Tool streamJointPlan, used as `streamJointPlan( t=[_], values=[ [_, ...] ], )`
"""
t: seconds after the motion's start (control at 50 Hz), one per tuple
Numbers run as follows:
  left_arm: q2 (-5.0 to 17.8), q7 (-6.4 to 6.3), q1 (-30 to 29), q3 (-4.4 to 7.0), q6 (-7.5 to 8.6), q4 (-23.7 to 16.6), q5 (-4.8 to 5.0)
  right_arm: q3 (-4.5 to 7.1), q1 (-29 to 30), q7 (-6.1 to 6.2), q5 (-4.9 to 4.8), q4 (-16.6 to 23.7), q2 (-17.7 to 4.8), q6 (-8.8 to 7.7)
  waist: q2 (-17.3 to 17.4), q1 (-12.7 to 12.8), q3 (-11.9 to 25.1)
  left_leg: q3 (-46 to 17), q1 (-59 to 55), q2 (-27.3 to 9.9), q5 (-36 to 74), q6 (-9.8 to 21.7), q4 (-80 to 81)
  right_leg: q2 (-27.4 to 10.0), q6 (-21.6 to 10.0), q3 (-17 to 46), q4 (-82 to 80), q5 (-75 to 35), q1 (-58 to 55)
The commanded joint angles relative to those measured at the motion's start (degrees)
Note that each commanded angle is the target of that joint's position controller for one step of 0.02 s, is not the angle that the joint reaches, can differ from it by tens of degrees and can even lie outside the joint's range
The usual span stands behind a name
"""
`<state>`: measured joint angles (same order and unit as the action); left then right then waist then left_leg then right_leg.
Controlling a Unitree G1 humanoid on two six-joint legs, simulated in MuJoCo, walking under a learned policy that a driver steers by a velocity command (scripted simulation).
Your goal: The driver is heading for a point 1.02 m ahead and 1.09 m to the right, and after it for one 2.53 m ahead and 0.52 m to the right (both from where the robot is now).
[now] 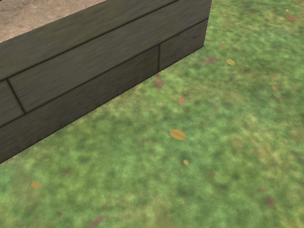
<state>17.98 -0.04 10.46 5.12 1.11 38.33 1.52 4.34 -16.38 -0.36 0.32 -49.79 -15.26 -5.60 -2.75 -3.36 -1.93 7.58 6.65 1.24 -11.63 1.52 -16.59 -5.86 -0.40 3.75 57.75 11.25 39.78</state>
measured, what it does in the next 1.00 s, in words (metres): walks ahead, turning right: right foot, then left foot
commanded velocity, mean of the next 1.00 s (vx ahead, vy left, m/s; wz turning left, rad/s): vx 0.50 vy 0.00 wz -0.43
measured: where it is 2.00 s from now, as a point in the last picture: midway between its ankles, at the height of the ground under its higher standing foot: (225, 128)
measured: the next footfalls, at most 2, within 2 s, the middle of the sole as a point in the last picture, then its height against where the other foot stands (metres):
right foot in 0.24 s outside the picture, level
left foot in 0.72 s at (159, 194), level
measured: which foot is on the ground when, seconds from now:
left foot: down 0.00-0.22, up 0.24-0.70, down 0.72-1.00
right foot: up 0.00-0.22, down 0.24-0.74, up 0.76-1.00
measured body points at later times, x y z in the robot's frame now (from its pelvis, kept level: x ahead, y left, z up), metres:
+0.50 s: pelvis +0.27 -0.09 +0.00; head +0.30 -0.11 +0.45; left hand +0.43 +0.16 -0.10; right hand +0.39 -0.40 -0.09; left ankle +0.45 +0.06 -0.67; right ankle +0.24 -0.15 -0.74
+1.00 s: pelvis +0.56 -0.13 +0.00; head +0.59 -0.13 +0.45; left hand +0.83 +0.03 -0.09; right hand +0.47 -0.39 -0.12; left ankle +0.58 -0.03 -0.74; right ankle +0.59 -0.32 -0.68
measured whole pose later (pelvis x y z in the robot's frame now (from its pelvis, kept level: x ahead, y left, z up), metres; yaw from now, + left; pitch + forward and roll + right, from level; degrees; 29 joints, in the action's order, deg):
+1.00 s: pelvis +0.56 -0.13 +0.00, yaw -24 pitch +2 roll +1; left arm 16.7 0.0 10.3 2.7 3.4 37.9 -0.1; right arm 2.5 -20.6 -1.1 -0.3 -47.5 -15.5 -4.9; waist -2.1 -3.6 -0.9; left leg 1.2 8.2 2.9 -10.9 3.1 -17.0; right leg -5.0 0.3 2.8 51.8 10.6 37.4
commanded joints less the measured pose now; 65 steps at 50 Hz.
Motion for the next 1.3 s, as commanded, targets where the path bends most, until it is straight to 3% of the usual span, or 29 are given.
streamJointPlan(
  t=[0.02,0.14,0.18,0.22,0.24,0.26,0.28,0.3,0.32,0.36,0.44,0.54,0.64,0.7,0.72,0.74,0.76,0.78,0.8,0.84,0.9,1.0,1.14,1.18,1.22,1.24,1.26,1.28,1.3],
  values=[
    [0.84,1.02,-2.04,-0.37,0.84,-4.40,0.00,1.84,5.00,0.40,-0.25,4.49,-9.10,-0.73,6.41,1.20,0.96,-5.64,-1.80,-15.04,16.03,8.28,8.03,-1.32,0.00,-0.26,-8.07,-9.31,0.45],
    [1.10,2.96,-10.62,-0.68,0.82,-8.30,0.00,2.60,0.38,0.62,-1.60,2.84,-12.32,1.06,6.57,-1.05,-2.04,0.09,-8.99,-17.41,21.16,5.99,5.05,1.22,-2.55,-5.42,-20.03,-7.54,-2.04],
    [3.12,3.15,-8.16,0.34,0.51,-8.54,-0.43,3.13,0.72,0.92,-2.19,3.01,-14.15,1.79,8.35,1.53,0.30,2.35,-11.26,-17.66,39.24,4.86,-2.09,4.67,-4.81,-8.50,-21.29,-1.24,-8.07],
    [7.67,2.58,6.59,3.14,0.11,-4.76,-0.33,2.92,1.58,1.40,-2.46,3.43,-13.99,2.59,7.41,9.99,8.08,5.46,-6.17,-15.06,48.31,2.41,-21.98,9.69,-8.55,-10.51,-26.44,-3.47,-28.81],
    [12.59,1.34,15.81,4.97,-0.47,-2.64,-0.12,1.59,0.38,1.50,-0.58,4.60,-10.69,2.31,0.00,13.12,13.48,5.58,9.34,-12.59,27.46,-0.28,-40.51,2.11,-12.12,2.35,-26.72,-4.65,-47.05],
    [18.36,1.34,12.52,5.11,0.31,-3.73,0.25,-0.99,-4.03,0.52,1.03,8.45,-3.25,0.53,-13.74,5.23,19.46,-1.98,33.81,-0.85,-22.48,-3.03,-58.90,-11.46,-23.08,35.69,-33.53,6.26,-63.02],
    [12.77,1.69,14.62,3.58,1.10,-4.91,-0.09,-0.08,3.17,-0.26,-1.30,8.96,-8.72,-1.50,-6.35,10.60,22.86,-12.25,40.11,-1.68,-21.50,-2.11,-63.61,-12.90,-22.75,41.78,-40.24,11.33,-63.73],
    [10.10,1.82,12.49,2.63,1.89,-4.18,-0.56,0.39,7.50,-0.58,-2.95,10.46,-10.51,-2.43,-4.14,10.43,14.51,-11.76,43.56,-3.93,-15.77,-0.96,-61.90,-11.37,-20.13,33.59,-40.86,6.23,-57.68],
    [8.60,1.74,9.02,2.06,2.23,-4.41,-0.40,0.06,7.51,-0.20,-2.02,10.13,-9.61,-2.80,0.65,7.67,10.48,-11.97,40.35,-6.29,-10.98,-0.72,-56.86,-8.93,-18.24,27.23,-40.69,0.63,-49.09],
    [6.05,1.33,3.07,1.02,2.26,-5.90,-1.30,0.64,5.87,0.09,-0.23,9.37,-10.13,-1.96,0.18,3.23,6.46,-12.33,32.27,-8.73,-6.77,-1.76,-50.04,-5.43,-16.67,19.61,-42.51,-9.27,-36.12],
    [7.32,0.06,3.51,1.27,2.68,-5.01,-1.04,0.10,7.74,0.21,0.72,10.30,-7.47,-0.01,0.69,2.20,4.02,-10.51,29.77,-7.38,-0.69,-4.96,-40.04,-2.77,-16.95,13.91,-44.84,-16.63,-27.39],
    [8.10,-0.92,7.76,1.51,2.18,-2.60,-0.45,-1.20,17.92,-0.64,0.08,12.78,-4.94,-0.33,-1.26,6.31,1.96,-9.75,24.43,-3.27,16.48,-5.58,-19.44,0.87,-12.85,10.26,-43.59,-9.45,-24.63],
    [6.89,-0.86,11.88,1.08,1.91,0.46,-0.36,-0.52,20.09,-1.87,-0.50,14.01,-7.21,-1.30,-2.94,7.51,1.09,-10.62,23.34,-2.79,13.65,-2.44,-13.01,-3.47,-11.54,15.47,-38.29,-7.94,-32.87],
    [6.32,-0.90,10.68,0.84,1.25,0.62,-0.65,0.88,11.74,-1.38,-0.19,12.15,-9.54,-1.89,-4.56,2.96,3.77,-7.76,12.51,-1.10,8.38,1.24,-9.40,-1.61,-9.04,15.08,-29.75,-21.52,-35.19],
    [4.27,-0.83,10.09,-0.08,1.30,-0.24,-1.19,1.64,3.82,-1.08,0.62,11.14,-11.81,-2.17,-2.35,-0.70,10.93,-12.69,-0.70,-6.68,10.60,4.60,-11.77,1.37,-7.01,12.21,-17.82,-21.03,-30.68],
    [1.46,-1.00,16.45,-1.03,1.90,-0.92,-0.39,3.05,-4.10,-0.88,1.52,9.69,-16.80,-1.86,10.89,-0.56,20.10,-34.17,-22.04,-18.32,2.98,13.37,-10.21,9.09,-2.19,5.65,3.07,-6.18,-12.14],
    [2.58,-0.94,18.14,-1.29,2.67,-0.56,-0.24,2.72,-6.84,-1.62,0.19,8.02,-14.59,-1.31,20.13,-0.78,21.08,-52.32,-26.62,-23.66,-8.31,16.96,-1.49,11.64,-0.59,6.42,13.75,21.66,-0.51],
    [6.66,-0.71,13.36,-0.27,2.83,-0.62,0.43,1.58,-4.58,-1.43,-0.98,8.30,-10.65,-0.90,13.22,-1.64,13.00,-48.20,-21.52,-22.76,-15.62,14.72,-0.27,8.40,-0.54,8.03,18.45,19.28,5.03],
    [7.12,-0.60,8.03,-0.34,2.89,-1.66,0.10,0.96,-1.65,-1.11,-0.62,8.96,-8.91,-0.32,8.11,-1.44,7.87,-39.99,-14.40,-20.34,-14.03,12.58,0.20,5.63,-0.73,5.43,17.81,14.79,5.02],
    [5.82,-0.45,3.94,-0.23,3.08,-2.83,-1.30,-0.07,2.28,-0.96,0.32,9.10,-6.79,-0.01,6.25,1.39,2.03,-30.79,-2.80,-15.90,-3.73,11.25,3.13,1.55,-0.97,2.98,10.39,8.61,1.91],
    [2.68,-0.13,5.63,-1.08,2.67,-2.44,-1.32,-0.26,1.86,-0.92,-0.24,8.32,-7.09,-0.60,8.44,3.27,2.82,-24.93,1.13,-14.38,6.31,12.18,5.76,0.21,-0.11,1.09,4.46,6.66,-1.65],
    [0.54,0.35,-2.92,-2.31,3.30,-4.54,-1.67,0.33,-1.08,-0.28,-1.03,6.29,-10.09,-0.14,6.99,0.96,1.72,-15.90,0.85,-12.28,15.62,10.65,7.51,0.30,1.14,-1.31,-12.50,-7.78,-1.73],
    [0.98,3.08,-13.19,-2.50,3.79,-7.44,-0.24,0.17,-6.88,0.02,-0.98,2.79,-11.15,1.55,7.37,-2.29,-1.57,-11.14,-7.73,-15.42,14.37,7.80,6.07,3.01,-1.52,-3.24,-25.80,-12.08,-2.65],
    [1.98,3.69,-12.67,-2.12,3.76,-7.90,-0.40,0.49,-6.30,0.37,-0.96,2.59,-12.11,2.17,8.02,-0.81,-1.01,-9.27,-10.82,-16.43,24.25,6.61,2.52,4.47,-3.42,-4.15,-26.90,-6.92,-4.70],
    [5.04,3.46,-3.40,-0.33,3.63,-5.65,-1.12,0.89,-4.54,1.03,-0.99,3.19,-13.47,2.67,8.45,4.92,5.21,-4.68,-10.37,-14.65,43.76,4.50,-10.38,8.13,-6.03,-7.23,-28.86,-6.07,-18.70],
    [8.18,2.93,5.33,1.32,3.42,-3.28,-1.02,0.41,-4.76,1.63,-0.37,4.14,-12.40,2.73,6.94,8.70,10.43,-2.20,-3.34,-12.78,42.87,2.50,-22.22,7.58,-8.05,-4.58,-28.55,-7.98,-32.87],
    [14.54,2.05,13.11,2.94,2.85,-2.50,-1.52,-1.19,-7.52,1.56,0.75,7.45,-8.26,1.62,-3.71,9.37,18.64,-0.27,18.21,-7.12,22.07,-0.87,-44.31,-5.99,-15.83,17.72,-26.90,-8.16,-55.66],
    [13.58,1.95,13.70,2.52,2.67,-2.34,-0.31,-2.48,-8.32,0.75,0.69,7.68,-5.39,-0.25,-12.20,8.34,24.80,-7.77,33.70,1.63,-19.33,-2.89,-58.89,-14.12,-23.19,41.45,-36.71,-1.58,-65.10],
    [9.80,1.76,13.16,1.38,2.61,-2.36,-0.49,-1.14,-3.43,-0.19,-1.23,9.01,-10.73,-1.78,-7.59,10.28,20.03,-13.51,40.34,-1.98,-17.75,-2.09,-62.18,-12.19,-20.54,36.99,-38.50,3.23,-62.59]
  ],
)
Velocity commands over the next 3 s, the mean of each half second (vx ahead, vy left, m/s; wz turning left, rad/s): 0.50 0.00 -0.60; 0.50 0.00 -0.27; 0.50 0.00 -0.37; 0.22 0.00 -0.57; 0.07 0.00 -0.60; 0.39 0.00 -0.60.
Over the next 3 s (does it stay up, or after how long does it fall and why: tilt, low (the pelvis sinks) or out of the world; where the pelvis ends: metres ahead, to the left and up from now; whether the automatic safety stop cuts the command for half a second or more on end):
stays up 0.95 -0.61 -0.02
